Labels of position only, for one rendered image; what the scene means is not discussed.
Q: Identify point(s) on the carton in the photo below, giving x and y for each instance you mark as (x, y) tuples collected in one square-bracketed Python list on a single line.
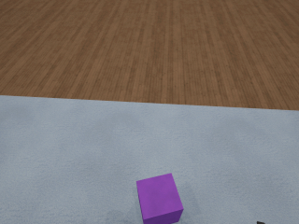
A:
[(159, 200)]

